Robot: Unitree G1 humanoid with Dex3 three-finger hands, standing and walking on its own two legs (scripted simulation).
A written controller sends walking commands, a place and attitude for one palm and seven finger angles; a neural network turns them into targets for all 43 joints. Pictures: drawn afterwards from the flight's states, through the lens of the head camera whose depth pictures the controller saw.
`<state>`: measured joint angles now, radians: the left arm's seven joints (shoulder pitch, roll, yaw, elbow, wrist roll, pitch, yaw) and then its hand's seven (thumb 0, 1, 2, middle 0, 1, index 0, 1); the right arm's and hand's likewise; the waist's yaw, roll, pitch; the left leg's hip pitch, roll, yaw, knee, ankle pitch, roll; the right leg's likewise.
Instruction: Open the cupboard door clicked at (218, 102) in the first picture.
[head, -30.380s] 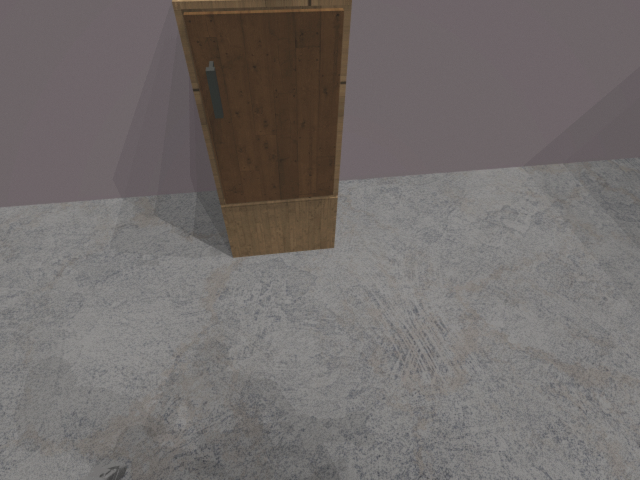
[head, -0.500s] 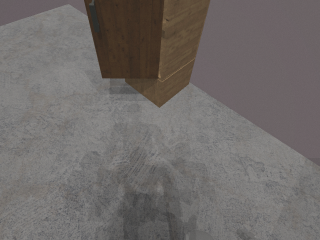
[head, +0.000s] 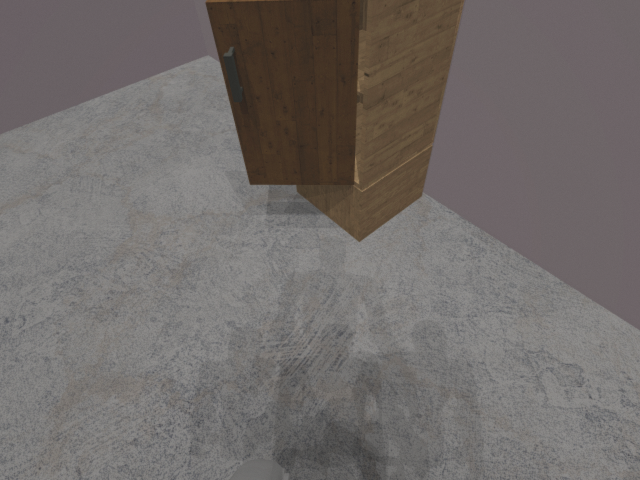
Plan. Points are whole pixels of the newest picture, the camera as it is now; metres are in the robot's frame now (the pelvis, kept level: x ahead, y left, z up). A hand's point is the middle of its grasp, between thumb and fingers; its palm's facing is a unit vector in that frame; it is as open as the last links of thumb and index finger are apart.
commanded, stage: take the last steps up to it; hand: left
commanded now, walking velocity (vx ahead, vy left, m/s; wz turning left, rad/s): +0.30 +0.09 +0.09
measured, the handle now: (234, 74) +1.07 +0.30 -0.03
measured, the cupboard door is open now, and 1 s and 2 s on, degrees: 46 46 46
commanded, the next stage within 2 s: come to a stop and stand still in 1.26 s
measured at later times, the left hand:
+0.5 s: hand out of the picture +0.11 +0.27 -0.19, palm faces +0.08 -0.99 -0.15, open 7.4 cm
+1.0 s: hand (211, 335) +0.37 +0.23 -0.17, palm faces +0.07 -0.97 -0.23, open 7.0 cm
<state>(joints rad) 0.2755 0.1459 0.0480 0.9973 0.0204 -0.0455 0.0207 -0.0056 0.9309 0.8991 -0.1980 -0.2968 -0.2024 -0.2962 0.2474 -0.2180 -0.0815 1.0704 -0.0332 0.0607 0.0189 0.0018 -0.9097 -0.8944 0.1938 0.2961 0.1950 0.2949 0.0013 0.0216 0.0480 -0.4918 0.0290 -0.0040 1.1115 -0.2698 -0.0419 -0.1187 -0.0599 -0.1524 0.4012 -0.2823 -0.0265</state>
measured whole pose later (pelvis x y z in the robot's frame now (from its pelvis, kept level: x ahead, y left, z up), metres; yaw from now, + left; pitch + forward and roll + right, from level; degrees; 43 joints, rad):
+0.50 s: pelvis +0.12 +0.10 -0.01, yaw +0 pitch +0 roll +1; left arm 0.29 0.16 0.06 1.10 0.03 -0.01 0.00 0.01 0.91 0.90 -0.19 -0.30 -0.20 -0.30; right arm 0.21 -0.15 -0.05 1.01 -0.02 -0.08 -0.04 -0.04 -0.96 -0.89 0.20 0.30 0.20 0.30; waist 0.03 -0.05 0.06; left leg -0.16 -0.01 0.18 0.40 -0.25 0.06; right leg -0.53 -0.11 -0.06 1.12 -0.29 0.00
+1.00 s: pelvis +0.30 +0.05 +0.00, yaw +0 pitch +0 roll +0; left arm 0.19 0.16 0.08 1.02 0.01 -0.09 0.03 -0.04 0.97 0.90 -0.20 -0.30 -0.20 -0.30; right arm 0.30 -0.14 -0.05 1.12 -0.03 -0.01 0.00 0.00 -0.91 -0.89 0.19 0.30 0.19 0.29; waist -0.02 0.01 0.08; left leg -0.48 0.09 0.05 1.04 -0.31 -0.02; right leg -0.20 -0.02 -0.16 0.43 -0.25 -0.05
